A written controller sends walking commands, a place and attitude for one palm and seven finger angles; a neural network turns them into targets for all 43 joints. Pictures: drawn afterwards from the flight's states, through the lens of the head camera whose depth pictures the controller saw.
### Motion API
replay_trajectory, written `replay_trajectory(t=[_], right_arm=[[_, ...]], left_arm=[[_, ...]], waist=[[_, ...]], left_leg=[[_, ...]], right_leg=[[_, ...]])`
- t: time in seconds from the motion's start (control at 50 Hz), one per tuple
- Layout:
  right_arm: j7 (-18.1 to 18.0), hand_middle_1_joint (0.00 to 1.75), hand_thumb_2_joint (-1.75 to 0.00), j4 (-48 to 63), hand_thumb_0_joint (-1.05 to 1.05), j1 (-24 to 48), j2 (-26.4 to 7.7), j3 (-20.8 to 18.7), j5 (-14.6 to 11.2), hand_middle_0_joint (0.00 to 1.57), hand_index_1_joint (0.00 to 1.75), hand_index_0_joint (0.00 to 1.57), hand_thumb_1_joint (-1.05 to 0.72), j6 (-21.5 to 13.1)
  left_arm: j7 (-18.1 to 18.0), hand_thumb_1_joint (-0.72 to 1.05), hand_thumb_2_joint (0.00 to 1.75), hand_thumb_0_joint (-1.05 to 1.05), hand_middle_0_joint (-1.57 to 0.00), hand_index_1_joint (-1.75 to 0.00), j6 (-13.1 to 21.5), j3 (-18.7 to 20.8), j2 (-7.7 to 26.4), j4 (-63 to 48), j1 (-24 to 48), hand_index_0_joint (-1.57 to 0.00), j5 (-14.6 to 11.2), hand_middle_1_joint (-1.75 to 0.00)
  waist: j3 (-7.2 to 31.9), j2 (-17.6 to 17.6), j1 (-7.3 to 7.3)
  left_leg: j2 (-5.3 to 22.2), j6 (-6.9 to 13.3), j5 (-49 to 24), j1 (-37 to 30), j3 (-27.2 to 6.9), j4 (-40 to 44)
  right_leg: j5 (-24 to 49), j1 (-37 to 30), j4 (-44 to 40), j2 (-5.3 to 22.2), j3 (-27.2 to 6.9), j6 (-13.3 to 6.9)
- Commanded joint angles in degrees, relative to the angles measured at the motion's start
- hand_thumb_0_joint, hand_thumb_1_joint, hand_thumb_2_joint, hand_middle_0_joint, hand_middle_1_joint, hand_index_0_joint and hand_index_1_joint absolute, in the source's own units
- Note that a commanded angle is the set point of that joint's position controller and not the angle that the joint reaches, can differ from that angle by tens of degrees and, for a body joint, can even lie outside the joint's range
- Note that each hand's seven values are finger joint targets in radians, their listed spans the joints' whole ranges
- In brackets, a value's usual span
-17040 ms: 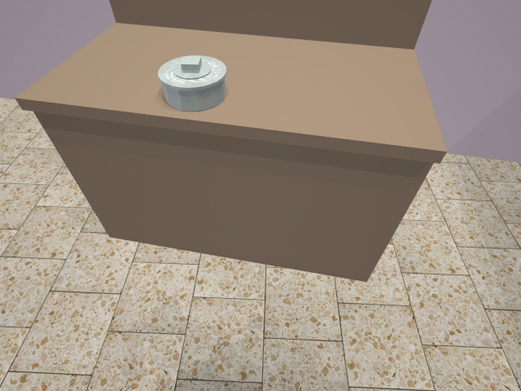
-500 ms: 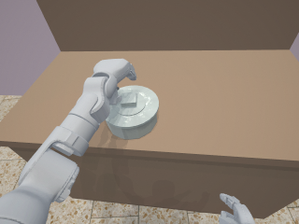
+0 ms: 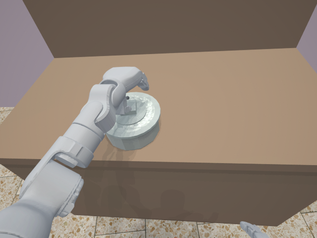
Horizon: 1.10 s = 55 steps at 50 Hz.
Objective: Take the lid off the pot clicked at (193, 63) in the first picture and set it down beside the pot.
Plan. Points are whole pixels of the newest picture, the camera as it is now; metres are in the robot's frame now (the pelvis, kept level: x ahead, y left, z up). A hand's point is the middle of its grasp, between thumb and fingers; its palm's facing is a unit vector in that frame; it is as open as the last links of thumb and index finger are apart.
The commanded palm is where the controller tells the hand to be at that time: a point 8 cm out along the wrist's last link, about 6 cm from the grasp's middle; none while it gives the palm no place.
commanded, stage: move the open hand above the knob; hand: left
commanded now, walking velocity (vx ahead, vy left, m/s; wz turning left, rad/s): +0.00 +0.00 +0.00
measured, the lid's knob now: (128, 107) +0.46 +0.09 +0.08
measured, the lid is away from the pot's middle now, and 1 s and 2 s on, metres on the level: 0.00 0.00 0.00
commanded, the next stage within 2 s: lower the open fingers around the knob in 0.54 s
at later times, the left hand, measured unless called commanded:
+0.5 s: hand (119, 98) +0.43 +0.10 +0.15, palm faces -0.22 -0.01 -0.98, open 10.1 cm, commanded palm +0.41 +0.10 +0.21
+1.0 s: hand (125, 105) +0.42 +0.08 +0.13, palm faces -0.26 -0.02 -0.97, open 10.1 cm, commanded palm +0.41 +0.09 +0.19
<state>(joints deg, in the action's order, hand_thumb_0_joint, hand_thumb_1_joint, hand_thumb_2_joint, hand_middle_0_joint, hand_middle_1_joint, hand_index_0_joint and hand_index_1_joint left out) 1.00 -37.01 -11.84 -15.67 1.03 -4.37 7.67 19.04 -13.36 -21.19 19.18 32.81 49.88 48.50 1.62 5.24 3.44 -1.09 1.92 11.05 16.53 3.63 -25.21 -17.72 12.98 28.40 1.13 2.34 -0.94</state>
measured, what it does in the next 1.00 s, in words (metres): stands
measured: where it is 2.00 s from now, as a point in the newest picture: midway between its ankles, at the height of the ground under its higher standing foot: outside the picture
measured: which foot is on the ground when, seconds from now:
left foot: down 0.00-1.00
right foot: down 0.00-1.00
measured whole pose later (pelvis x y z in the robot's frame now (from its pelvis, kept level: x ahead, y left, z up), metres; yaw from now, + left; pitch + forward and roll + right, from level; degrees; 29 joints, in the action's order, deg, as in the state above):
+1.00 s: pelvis -0.01 +0.00 +0.00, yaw +1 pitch +2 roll +1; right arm 2.1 -36.8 -9.3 -15.2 1.3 -4.8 9.2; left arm 17.7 -17.0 -23.4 16.2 35.8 50.4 49.0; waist 2.0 4.8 2.5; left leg -1.4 2.0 10.8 17.5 3.2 -26.1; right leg -17.7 13.8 29.4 1.5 2.7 -0.8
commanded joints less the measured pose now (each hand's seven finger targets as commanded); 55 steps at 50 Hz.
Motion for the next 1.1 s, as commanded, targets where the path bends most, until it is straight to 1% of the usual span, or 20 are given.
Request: replay_trajectory(t=[0.0,0.08,0.16,0.2,0.24,0.3,0.36,0.42,0.48,0.52,0.54,0.6,0.64,0.68,0.76,0.84,0.9,0.92,0.98,1.08], right_arm=[[-0.57,0.3,-0.9,7.13,0.0,6.19,-5.24,-1.28,0.0,0.2,0.3,0.2,-0.9,-2.62],[1.05,0.3,-0.9,9.79,0.0,8.81,-5.54,-1.67,-0.47,0.2,0.3,0.2,-0.9,-1.9],[1.36,0.3,-0.9,12.31,0.0,11.08,-5.12,-2.54,-0.39,0.2,0.3,0.2,-0.9,-1.71],[1.02,0.3,-0.9,11.45,0.0,10.28,-4.77,-2.43,-0.51,0.2,0.3,0.2,-0.9,-2.22],[0.57,0.3,-0.9,9.75,0.0,8.31,-5.62,-2.26,-0.31,0.2,0.3,0.2,-0.9,-2.07],[0.44,0.3,-0.9,7.49,0.0,8.22,-4.97,-1.31,-0.75,0.2,0.3,0.2,-0.9,-1.22],[1.3,0.3,-0.9,9.13,0.0,10.27,-5.09,-1.48,-0.42,0.2,0.3,0.2,-0.9,-1.05],[2.04,0.3,-0.9,10.37,0.0,11.73,-4.66,-1.69,-0.45,0.2,0.3,0.2,-0.9,-0.49],[2.19,0.3,-0.9,10.38,0.0,11.91,-4.57,-1.7,-0.53,0.2,0.3,0.2,-0.9,0.13],[1.68,0.3,-0.9,9.61,0.0,11.21,-4.58,-1.41,-0.51,0.2,0.3,0.2,-0.9,-0.09],[1.42,0.3,-0.9,9.52,0.0,10.61,-5.09,-1.54,-0.16,0.2,0.3,0.2,-0.9,-0.35],[1.22,0.3,-0.9,9.09,0.0,10.79,-4.36,-1.05,-0.14,0.2,0.3,0.2,-0.9,-0.71],[1.75,0.3,-0.9,8.86,0.0,10.13,-4.51,-1.3,-0.33,0.2,0.3,0.2,-0.9,-0.27],[1.94,0.3,-0.9,8.84,0.0,10.22,-4.81,-1.05,-0.6,0.2,0.3,0.2,-0.9,0.32],[2.05,0.3,-0.9,11.33,0.0,11.95,-4.59,-1.51,-0.24,0.2,0.3,0.2,-0.9,0.34],[1.21,0.3,-0.9,10.12,0.0,9.9,-4.59,-1.87,-0.16,0.2,0.3,0.2,-0.9,-0.53],[0.68,0.3,-0.9,8.42,0.0,8.72,-4.56,-1.55,-0.28,0.2,0.3,0.2,-0.9,-1.07],[0.74,0.3,-0.9,8.02,0.0,8.55,-4.51,-1.29,-0.45,0.2,0.3,0.2,-0.9,-0.83],[0.9,0.3,-0.9,7.99,0.0,8.2,-4.96,-1.41,-0.52,0.2,0.3,0.2,-0.9,-0.46],[0.08,0.3,-0.9,9.36,0.0,8.91,-5.04,-1.85,-0.21,0.2,0.3,0.2,-0.9,-0.79]], left_arm=[[-4.74,-0.3,1.45,0.0,-0.84,-0.08,-1.59,9.98,13.56,-1.09,27.65,-0.84,1.85,-0.08],[-3.69,-0.3,1.45,0.0,-0.84,-0.08,-3.71,5.14,7.33,-3.24,20.68,-0.84,2.16,-0.08],[-1.26,-0.3,1.45,0.0,-0.84,-0.08,-2.28,4.38,10.1,-20.61,31.01,-0.84,2.2,-0.08],[-1.19,-0.3,1.45,0.0,-0.84,-0.08,-1.4,5.35,12.1,-23.14,35.28,-0.84,1.93,-0.08],[-1.94,-0.3,1.45,0.0,-0.84,-0.08,-1.1,9.85,16.61,-18.49,33.3,-0.84,1.24,-0.08],[-2.95,-0.3,1.45,0.0,-0.84,-0.08,-3.17,6.28,10.3,-6.74,28.39,-0.84,1.5,-0.08],[-3.28,-0.3,1.45,0.0,-0.84,-0.08,-3.46,5.04,8.28,-10.01,26.33,-0.84,1.6,-0.08],[-2.48,-0.3,1.45,0.0,-0.84,-0.08,-3.99,2.62,6.25,-14.05,27.01,-0.84,2.75,-0.08],[-1.9,-0.3,1.45,0.0,-0.84,-0.08,-4.27,2.33,6.77,-14.53,30.71,-0.84,2.68,-0.08],[-2.24,-0.3,1.45,0.0,-0.84,-0.08,-4.27,4.26,9.04,-13.88,33.4,-0.84,2.33,-0.08],[-2.6,-0.3,1.45,0.0,-0.84,-0.08,-3.45,7.78,12.67,-15.73,34.52,-0.84,1.64,-0.08],[-3.24,-0.3,1.45,0.0,-0.84,-0.08,-3.22,6.71,11.06,-12.68,31.69,-0.84,2.38,-0.08],[-2.89,-0.3,1.45,0.0,-0.84,-0.08,-4.15,3.72,5.77,-6.88,26.54,-0.84,1.6,-0.08],[-2.69,-0.3,1.45,0.0,-0.84,-0.08,-4.99,2.92,4.47,-3.14,23.2,-0.84,1.74,-0.08],[-2.01,-0.3,1.45,0.0,-0.84,-0.08,-4.23,2.4,5.31,-12.43,27.53,-0.84,1.77,-0.08],[-2.78,-0.3,1.45,0.0,-0.84,-0.08,-3.51,5.47,10.36,-15.8,36.11,-0.84,2.52,-0.08],[-3.94,-0.3,1.45,0.0,-0.84,-0.08,-3.41,6.31,10.03,-8.03,30.93,-0.84,2.26,-0.08],[-3.97,-0.3,1.45,0.0,-0.84,-0.08,-3.87,4.11,6.8,-4.17,28.06,-0.84,2.05,-0.08],[-4.22,-0.3,1.45,0.0,-0.84,-0.08,-4.73,3.17,4.36,1.34,23.16,-0.84,1.85,-0.08],[-4.04,-0.3,1.45,0.0,-0.84,-0.08,-2.89,4.82,8.73,-5.72,29.62,-0.84,2.66,-0.08]], waist=[[16.24,-10.58,-2.05],[17.45,-9.49,-2.54],[26.47,-7.4,-0.8],[26.69,-5.95,-0.24],[23.89,-6.7,-0.49],[15.3,-9.05,-0.74],[20.62,-7.75,-1.95],[24.49,-7.3,-1.58],[23.19,-8.32,-0.69],[22.32,-8.18,-0.74],[23.85,-8.81,-1.13],[23.24,-7.94,-1.78],[19.75,-9.26,-1.42],[16.09,-10.33,-1.65],[22.54,-9.09,-1.66],[23.79,-7.73,-0.72],[20.24,-8.67,-1.26],[17.53,-9.06,-1.12],[13.82,-10.35,-1.43],[20.8,-9.44,-0.73]], left_leg=[[-1.0,2.65,-10.82,-9.03,-2.5,0.94],[-1.11,2.2,-13.49,-9.26,-2.06,-0.23],[-1.87,3.51,-18.28,-15.08,-2.41,-2.84],[-1.8,3.57,-19.66,-17.29,-3.28,-3.02],[-1.63,3.48,-18.46,-15.62,-3.61,-2.52],[-1.08,2.42,-13.37,-11.29,-3.11,-0.62],[-1.17,2.25,-15.84,-12.9,-3.26,-1.04],[-1.13,2.27,-19.78,-14.78,-3.72,-2.45],[-1.28,2.4,-17.29,-14.21,-3.85,-2.37],[-1.48,2.5,-15.82,-14.09,-4.06,-1.89],[-1.36,2.7,-16.22,-13.95,-4.19,-1.95],[-1.13,2.38,-17.4,-14.14,-4.11,-1.48],[-1.19,2.03,-15.81,-11.8,-4.07,-1.34],[-0.89,1.57,-12.39,-9.89,-3.44,-0.39],[-1.43,2.32,-13.73,-12.61,-3.66,-1.1],[-1.42,2.86,-12.24,-14.28,-4.36,-1.26],[-1.19,2.62,-10.25,-12.9,-4.12,-0.11],[-1.17,2.32,-8.98,-11.46,-3.89,0.31],[-1.02,1.92,-5.97,-8.51,-3.26,0.88],[-1.47,2.8,-7.55,-10.54,-2.87,-0.25]], right_leg=[[23.35,-0.85,-3.55,-1.16,-0.73,-0.69],[25.96,-1.87,-2.86,-0.89,-0.69,-0.76],[32.63,-4.63,-2.45,-0.77,-2.04,-0.66],[32.37,-3.09,-2.02,-1.17,-1.61,-0.8],[30.52,-2.39,-2.62,-1.22,-1.38,-0.97],[24.18,2.06,-3.08,-1.6,0.14,-0.96],[25.37,-0.55,-2.13,-1.17,-0.24,-1.25],[28.32,-1.55,-1.36,-1.1,-0.23,-1.39],[26.58,-0.45,-1.82,-1.41,-0.13,-1.31],[25.42,-0.02,-1.96,-1.6,-0.11,-1.43],[26.37,-1.64,-2.04,-1.24,-0.44,-1.5],[26.57,-1.37,-1.58,-1.42,-0.18,-1.5],[24.63,0.4,-1.73,-1.35,0.32,-1.61],[21.38,1.79,-2.28,-1.61,0.82,-1.3],[23.41,-1.5,-2.04,-1.24,-0.21,-1.34],[21.94,-0.69,-2.56,-1.51,-0.56,-1.48],[19.6,0.68,-2.73,-1.94,-0.2,-1.38],[18.03,2.11,-2.99,-1.96,0.23,-1.32],[15.64,2.83,-3.63,-1.74,0.28,-1.02],[19.52,-1.14,-3.63,-1.24,-1.37,-0.77]])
